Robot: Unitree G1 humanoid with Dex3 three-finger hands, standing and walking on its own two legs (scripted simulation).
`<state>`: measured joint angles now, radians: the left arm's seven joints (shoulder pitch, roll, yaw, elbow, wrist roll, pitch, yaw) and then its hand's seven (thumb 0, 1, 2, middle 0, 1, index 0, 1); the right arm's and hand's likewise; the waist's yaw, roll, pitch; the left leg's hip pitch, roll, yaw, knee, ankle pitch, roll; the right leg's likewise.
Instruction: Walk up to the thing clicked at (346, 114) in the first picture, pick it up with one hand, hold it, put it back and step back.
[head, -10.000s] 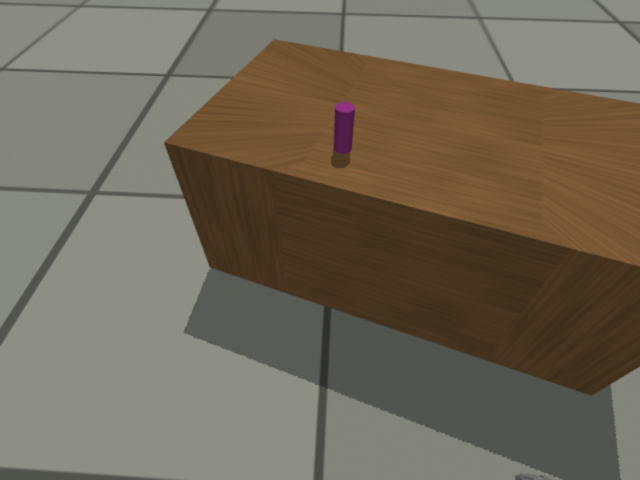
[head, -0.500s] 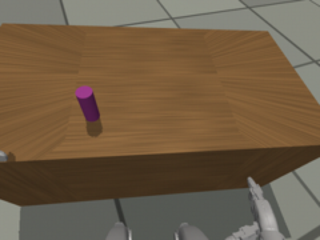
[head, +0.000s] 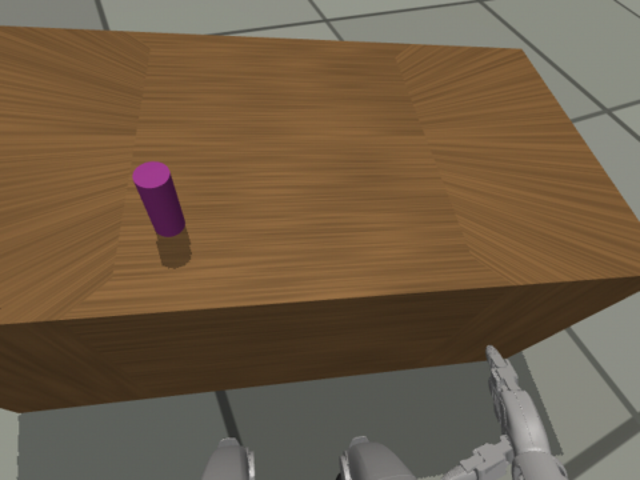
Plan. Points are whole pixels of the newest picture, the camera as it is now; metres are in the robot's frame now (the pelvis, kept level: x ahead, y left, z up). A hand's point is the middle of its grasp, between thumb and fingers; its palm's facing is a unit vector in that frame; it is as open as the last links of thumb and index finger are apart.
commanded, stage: go down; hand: left
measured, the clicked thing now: (161, 201) +0.53 +0.19 -0.05
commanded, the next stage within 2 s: none
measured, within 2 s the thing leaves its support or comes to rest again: neither
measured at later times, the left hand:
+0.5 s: hand out of the picture +0.43 +0.38 +0.08, palm faces +0.22 -0.98 -0.03, open 17.6 cm
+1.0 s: hand out of the picture +0.44 +0.38 +0.08, palm faces +0.22 -0.98 +0.00, open 17.6 cm
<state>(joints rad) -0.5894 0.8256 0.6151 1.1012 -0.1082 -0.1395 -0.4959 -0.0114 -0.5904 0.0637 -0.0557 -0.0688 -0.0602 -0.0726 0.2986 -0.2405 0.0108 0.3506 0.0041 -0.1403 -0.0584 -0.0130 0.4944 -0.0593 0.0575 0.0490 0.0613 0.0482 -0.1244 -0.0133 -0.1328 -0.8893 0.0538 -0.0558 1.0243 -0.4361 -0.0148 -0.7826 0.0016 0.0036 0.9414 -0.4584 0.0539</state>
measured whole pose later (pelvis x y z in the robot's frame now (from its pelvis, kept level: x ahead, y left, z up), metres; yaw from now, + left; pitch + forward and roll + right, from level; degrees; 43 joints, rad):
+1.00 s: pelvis +0.01 +0.01 -0.01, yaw -1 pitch +21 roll -5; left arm -0.70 0.90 0.69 1.15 -0.13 -0.23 -0.53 -0.01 -0.58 0.05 -0.06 -0.06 -0.06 -0.07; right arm 0.30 -0.26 0.00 0.28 -0.01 -0.12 -0.04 -0.01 0.49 -0.06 0.06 0.05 0.06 0.05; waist -0.18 -0.02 -0.14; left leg -0.99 0.06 -0.07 1.09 -0.47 -0.01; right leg -0.87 0.01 -0.01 0.98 -0.48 0.06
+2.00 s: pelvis +0.01 +0.01 -0.01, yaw -1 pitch +21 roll -5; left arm -0.72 0.92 0.66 1.17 -0.13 -0.25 -0.55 -0.01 -0.54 0.07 -0.05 -0.08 -0.06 -0.08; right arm 0.31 -0.27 0.01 0.24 -0.01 -0.12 -0.04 -0.01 0.50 -0.06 0.06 0.05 0.06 0.05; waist -0.19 -0.02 -0.16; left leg -1.00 0.06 -0.07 1.11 -0.48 -0.01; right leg -0.87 0.01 -0.01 0.99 -0.49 0.06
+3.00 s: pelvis +0.00 +0.00 -0.01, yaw +0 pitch +21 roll -5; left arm -0.75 0.94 0.65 1.19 -0.13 -0.25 -0.55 -0.01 -0.60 0.07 -0.06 -0.09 -0.06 -0.09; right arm 0.30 -0.28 0.01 0.25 -0.01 -0.12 -0.04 -0.01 0.49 -0.06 0.06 0.05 0.06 0.05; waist -0.20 -0.02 -0.15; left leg -1.00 0.06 -0.08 1.10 -0.47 -0.02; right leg -0.87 0.01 -0.02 0.99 -0.48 0.05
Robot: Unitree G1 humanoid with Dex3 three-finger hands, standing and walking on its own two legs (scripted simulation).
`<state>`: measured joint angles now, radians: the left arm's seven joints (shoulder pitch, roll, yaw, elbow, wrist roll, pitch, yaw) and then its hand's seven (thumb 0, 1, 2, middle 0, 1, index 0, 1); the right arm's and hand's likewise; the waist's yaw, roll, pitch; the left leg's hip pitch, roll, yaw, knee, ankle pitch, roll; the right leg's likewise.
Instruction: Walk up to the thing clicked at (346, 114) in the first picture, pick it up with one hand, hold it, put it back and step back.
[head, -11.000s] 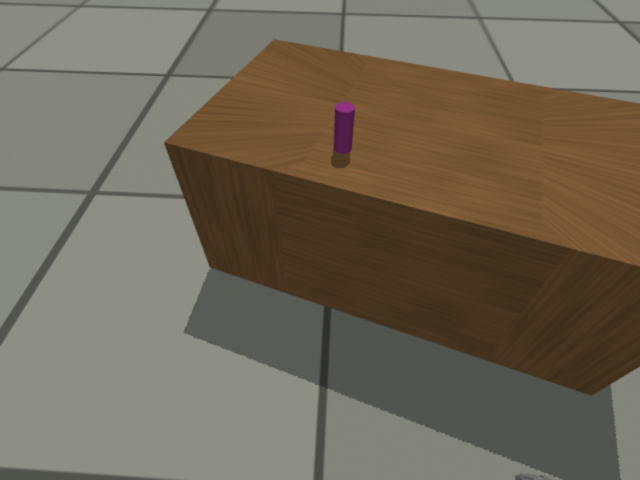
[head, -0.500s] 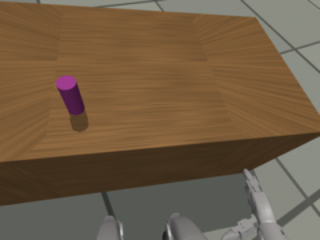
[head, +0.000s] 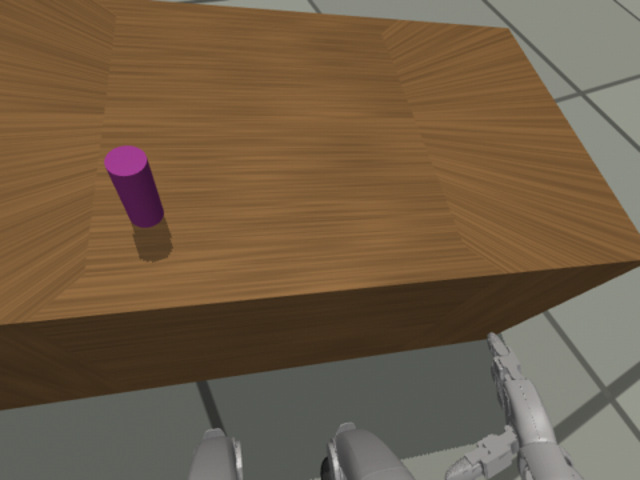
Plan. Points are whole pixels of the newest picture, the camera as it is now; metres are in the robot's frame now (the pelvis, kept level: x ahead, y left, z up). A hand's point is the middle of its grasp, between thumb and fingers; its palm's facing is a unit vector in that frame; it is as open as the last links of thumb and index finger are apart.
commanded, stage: go down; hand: left
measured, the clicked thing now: (137, 190) +0.52 +0.19 -0.04
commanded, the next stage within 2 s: none
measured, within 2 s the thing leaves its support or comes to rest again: neither
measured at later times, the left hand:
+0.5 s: hand out of the picture +0.43 +0.38 +0.11, palm faces +0.21 -0.98 +0.00, open 17.4 cm
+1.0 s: hand out of the picture +0.44 +0.38 +0.10, palm faces +0.18 -0.98 -0.01, open 17.4 cm
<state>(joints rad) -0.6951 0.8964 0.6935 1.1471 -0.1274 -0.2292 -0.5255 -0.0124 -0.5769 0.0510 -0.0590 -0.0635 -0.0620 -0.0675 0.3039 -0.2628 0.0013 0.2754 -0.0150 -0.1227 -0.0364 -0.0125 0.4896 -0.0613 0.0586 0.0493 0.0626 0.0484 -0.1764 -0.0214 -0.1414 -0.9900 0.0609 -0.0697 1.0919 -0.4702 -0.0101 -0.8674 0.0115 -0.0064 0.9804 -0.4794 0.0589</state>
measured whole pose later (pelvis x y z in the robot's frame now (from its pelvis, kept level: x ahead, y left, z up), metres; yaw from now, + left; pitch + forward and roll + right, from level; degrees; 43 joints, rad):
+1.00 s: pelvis +0.00 +0.00 +0.00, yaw +0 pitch +21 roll -5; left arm -0.72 0.92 0.66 1.17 -0.13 -0.25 -0.55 -0.01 -0.54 0.07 -0.05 -0.08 -0.06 -0.08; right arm 0.31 -0.27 0.01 0.24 -0.01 -0.12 -0.04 -0.01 0.50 -0.06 0.06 0.05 0.06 0.05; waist -0.19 -0.02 -0.16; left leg -1.00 0.06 -0.07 1.11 -0.48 -0.01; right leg -0.87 0.01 -0.01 0.99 -0.49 0.06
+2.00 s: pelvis +0.00 +0.00 +0.00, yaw +0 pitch +21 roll -5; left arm -0.75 0.94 0.65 1.19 -0.13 -0.25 -0.55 -0.01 -0.60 0.07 -0.06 -0.09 -0.06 -0.09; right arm 0.30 -0.28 0.01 0.25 -0.01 -0.12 -0.04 -0.01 0.49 -0.06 0.06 0.05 0.06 0.05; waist -0.20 -0.02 -0.15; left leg -1.00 0.06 -0.08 1.10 -0.47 -0.02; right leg -0.87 0.01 -0.02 0.99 -0.48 0.05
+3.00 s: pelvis +0.00 +0.00 +0.00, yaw +0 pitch +20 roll -5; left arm -0.74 0.93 0.65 1.18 -0.12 -0.24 -0.54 -0.01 -0.61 0.06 -0.06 -0.10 -0.07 -0.10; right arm 0.31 -0.28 0.01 0.26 -0.01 -0.12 -0.04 -0.01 0.49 -0.06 0.06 0.05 0.06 0.05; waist -0.19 -0.02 -0.16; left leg -0.98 0.06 -0.08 1.09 -0.46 -0.01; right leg -0.86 0.01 -0.01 0.98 -0.47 0.06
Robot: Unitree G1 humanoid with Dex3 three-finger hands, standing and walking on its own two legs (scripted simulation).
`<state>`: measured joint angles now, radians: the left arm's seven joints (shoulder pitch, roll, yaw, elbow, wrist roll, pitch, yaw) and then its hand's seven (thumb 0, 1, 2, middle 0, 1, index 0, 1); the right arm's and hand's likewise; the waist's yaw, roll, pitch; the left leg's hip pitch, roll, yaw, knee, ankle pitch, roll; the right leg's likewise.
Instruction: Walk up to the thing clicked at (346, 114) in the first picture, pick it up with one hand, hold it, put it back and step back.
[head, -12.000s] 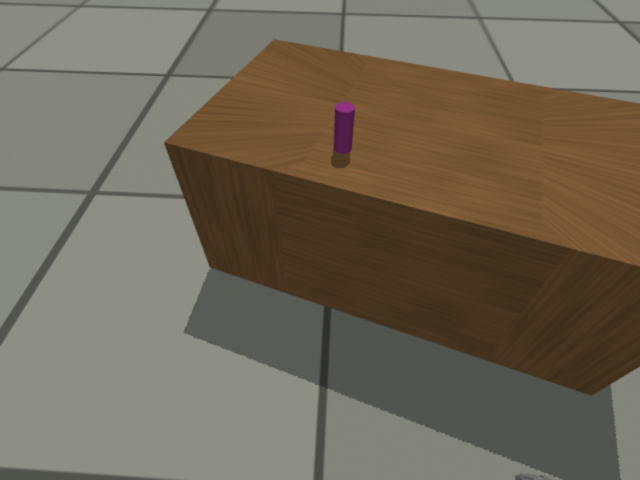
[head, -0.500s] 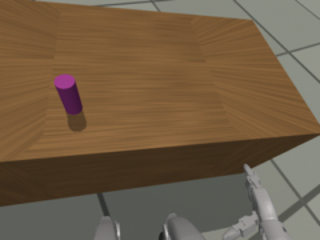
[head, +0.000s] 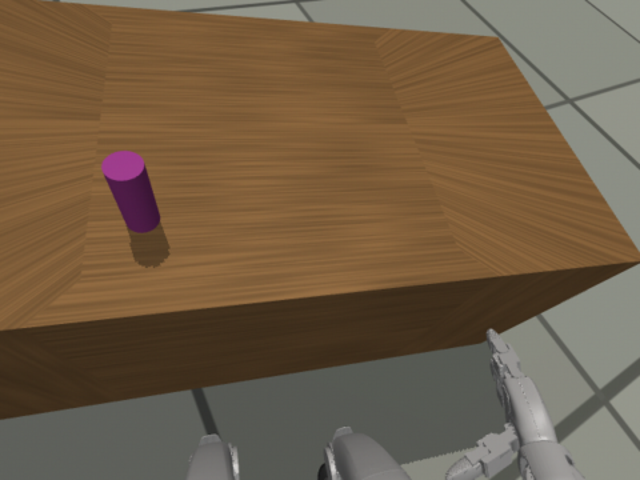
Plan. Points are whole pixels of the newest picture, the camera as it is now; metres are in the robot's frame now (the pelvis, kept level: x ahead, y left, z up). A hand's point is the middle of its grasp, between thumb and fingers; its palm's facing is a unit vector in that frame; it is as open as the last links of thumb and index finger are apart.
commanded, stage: go down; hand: left
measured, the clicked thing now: (134, 195) +0.52 +0.19 -0.03
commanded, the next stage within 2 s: none
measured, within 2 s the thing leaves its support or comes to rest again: neither
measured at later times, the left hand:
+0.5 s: hand out of the picture +0.43 +0.38 +0.11, palm faces +0.21 -0.98 -0.01, open 17.5 cm
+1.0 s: hand out of the picture +0.44 +0.38 +0.11, palm faces +0.19 -0.98 -0.02, open 17.6 cm
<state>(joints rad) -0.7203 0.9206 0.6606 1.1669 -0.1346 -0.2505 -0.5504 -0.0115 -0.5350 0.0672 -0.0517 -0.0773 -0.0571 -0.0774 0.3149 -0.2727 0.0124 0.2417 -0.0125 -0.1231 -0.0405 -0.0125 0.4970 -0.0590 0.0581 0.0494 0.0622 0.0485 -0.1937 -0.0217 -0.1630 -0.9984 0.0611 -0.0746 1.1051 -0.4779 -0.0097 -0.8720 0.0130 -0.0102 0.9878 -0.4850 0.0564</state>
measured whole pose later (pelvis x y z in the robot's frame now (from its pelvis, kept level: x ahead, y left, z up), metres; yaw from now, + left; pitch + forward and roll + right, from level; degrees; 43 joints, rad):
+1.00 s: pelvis +0.00 +0.00 +0.00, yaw +0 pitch +21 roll -5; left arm -0.75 0.94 0.65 1.19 -0.13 -0.25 -0.55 -0.01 -0.60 0.07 -0.06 -0.09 -0.06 -0.09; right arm 0.30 -0.28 0.01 0.25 -0.01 -0.12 -0.04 -0.01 0.49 -0.06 0.06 0.05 0.06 0.05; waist -0.20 -0.02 -0.15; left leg -1.00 0.06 -0.08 1.10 -0.47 -0.02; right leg -0.87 0.01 -0.02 0.99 -0.48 0.05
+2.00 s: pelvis +0.00 +0.00 +0.00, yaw +0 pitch +20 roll -5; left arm -0.74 0.93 0.65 1.18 -0.12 -0.24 -0.54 -0.01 -0.61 0.06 -0.06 -0.10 -0.07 -0.10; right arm 0.31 -0.28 0.01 0.26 -0.01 -0.12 -0.04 -0.01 0.49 -0.06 0.06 0.05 0.06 0.05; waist -0.19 -0.02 -0.16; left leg -0.98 0.06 -0.08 1.09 -0.46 -0.01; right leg -0.86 0.01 -0.01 0.98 -0.47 0.06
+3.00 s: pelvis +0.00 +0.00 +0.01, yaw +1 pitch +20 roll -5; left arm -0.73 0.92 0.66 1.15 -0.12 -0.23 -0.56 -0.01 -0.61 0.06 -0.06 -0.11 -0.07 -0.10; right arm 0.30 -0.28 0.01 0.28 -0.01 -0.13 -0.04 -0.01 0.49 -0.06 0.06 0.05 0.06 0.05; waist -0.18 -0.03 -0.16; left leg -0.96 0.05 -0.08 1.07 -0.46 -0.01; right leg -0.83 0.01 -0.02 0.96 -0.47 0.06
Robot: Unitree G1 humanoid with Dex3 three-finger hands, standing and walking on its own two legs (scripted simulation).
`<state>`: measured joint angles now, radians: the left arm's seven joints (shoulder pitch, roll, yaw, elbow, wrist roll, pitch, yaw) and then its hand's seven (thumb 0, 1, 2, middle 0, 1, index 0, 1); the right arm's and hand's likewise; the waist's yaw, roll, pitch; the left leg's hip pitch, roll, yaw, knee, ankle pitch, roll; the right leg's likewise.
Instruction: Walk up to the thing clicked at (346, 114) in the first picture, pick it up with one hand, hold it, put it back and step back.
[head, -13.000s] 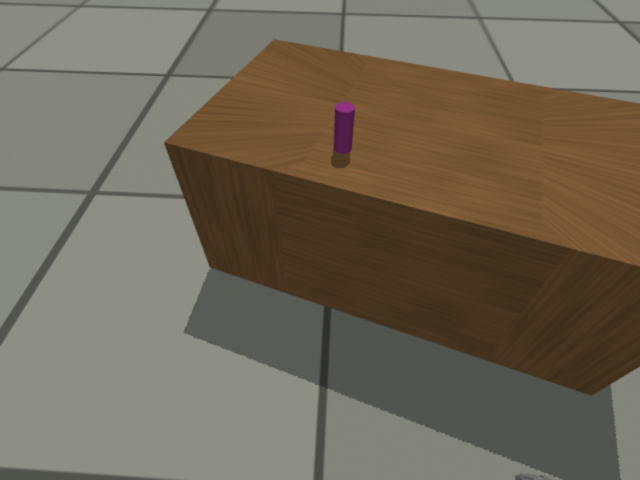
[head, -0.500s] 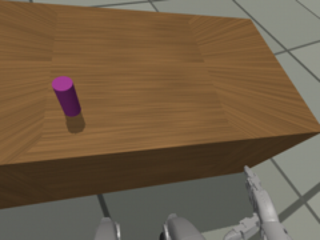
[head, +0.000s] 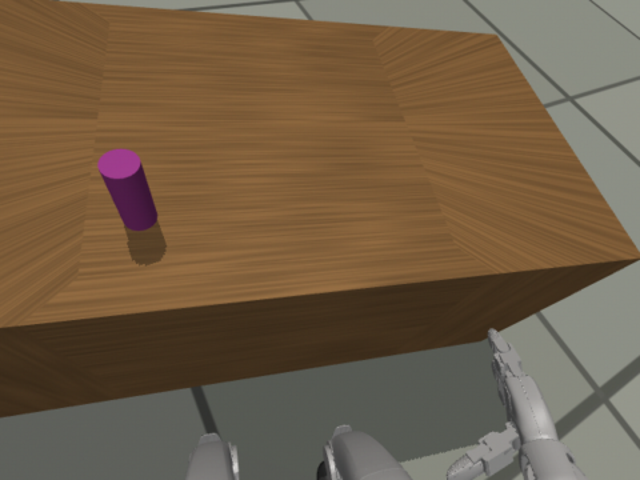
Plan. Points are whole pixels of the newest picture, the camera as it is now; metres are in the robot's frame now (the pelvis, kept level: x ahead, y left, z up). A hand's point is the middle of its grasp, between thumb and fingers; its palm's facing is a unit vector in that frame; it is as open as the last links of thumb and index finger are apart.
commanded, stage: go down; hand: left
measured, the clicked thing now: (130, 193) +0.52 +0.20 -0.03
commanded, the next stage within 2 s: approach in 1.90 s
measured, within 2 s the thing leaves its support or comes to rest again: neither
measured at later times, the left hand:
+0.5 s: hand out of the picture +0.44 +0.39 +0.12, palm faces +0.20 -0.98 -0.02, open 17.6 cm
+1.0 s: hand out of the picture +0.44 +0.38 +0.11, palm faces +0.19 -0.98 -0.02, open 17.6 cm
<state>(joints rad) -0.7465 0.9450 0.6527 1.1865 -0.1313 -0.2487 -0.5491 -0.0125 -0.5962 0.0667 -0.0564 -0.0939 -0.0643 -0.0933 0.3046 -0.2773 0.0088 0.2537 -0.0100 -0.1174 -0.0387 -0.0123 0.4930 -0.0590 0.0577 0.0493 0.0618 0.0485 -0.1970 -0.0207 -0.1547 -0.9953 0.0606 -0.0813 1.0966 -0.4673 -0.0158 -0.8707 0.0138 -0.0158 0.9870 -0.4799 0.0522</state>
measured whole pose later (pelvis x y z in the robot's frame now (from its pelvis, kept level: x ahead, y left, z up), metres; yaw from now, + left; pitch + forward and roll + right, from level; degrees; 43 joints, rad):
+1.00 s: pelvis +0.00 +0.00 +0.00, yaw +0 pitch +20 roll -5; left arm -0.74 0.93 0.65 1.18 -0.12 -0.24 -0.54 -0.01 -0.61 0.06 -0.06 -0.10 -0.07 -0.10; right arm 0.31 -0.28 0.01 0.26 -0.01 -0.12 -0.04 -0.01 0.49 -0.06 0.06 0.05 0.06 0.05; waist -0.19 -0.02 -0.16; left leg -0.98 0.06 -0.08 1.09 -0.46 -0.01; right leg -0.86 0.01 -0.01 0.98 -0.47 0.06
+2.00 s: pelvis +0.00 +0.00 +0.01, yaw +0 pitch +20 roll -5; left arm -0.73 0.92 0.66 1.15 -0.12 -0.23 -0.56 -0.01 -0.61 0.06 -0.06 -0.11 -0.07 -0.10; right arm 0.30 -0.28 0.01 0.28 -0.01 -0.13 -0.04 -0.01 0.49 -0.06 0.06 0.05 0.06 0.05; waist -0.18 -0.03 -0.16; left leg -0.96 0.05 -0.08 1.07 -0.46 -0.01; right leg -0.83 0.01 -0.02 0.96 -0.47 0.06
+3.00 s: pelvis -0.03 -0.01 -0.05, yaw -1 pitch +27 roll -5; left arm -0.83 0.59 0.49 1.16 -0.05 -0.44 -0.15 -0.01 -0.56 0.04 -0.05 -0.08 -0.09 -0.06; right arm 0.38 -0.25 0.00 -0.08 -0.07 -0.03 0.05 -0.01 0.54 -0.04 0.06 0.05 0.07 0.05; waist -0.27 -0.02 -0.15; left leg -1.29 0.06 -0.09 1.32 -0.51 -0.03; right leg -1.18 0.03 -0.01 1.26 -0.54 0.05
